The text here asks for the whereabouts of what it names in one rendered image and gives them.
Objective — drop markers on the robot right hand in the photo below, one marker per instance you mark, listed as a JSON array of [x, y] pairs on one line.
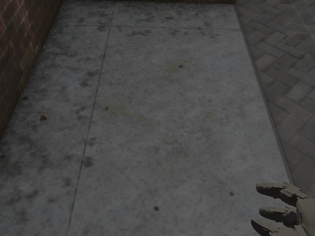
[[299, 222]]

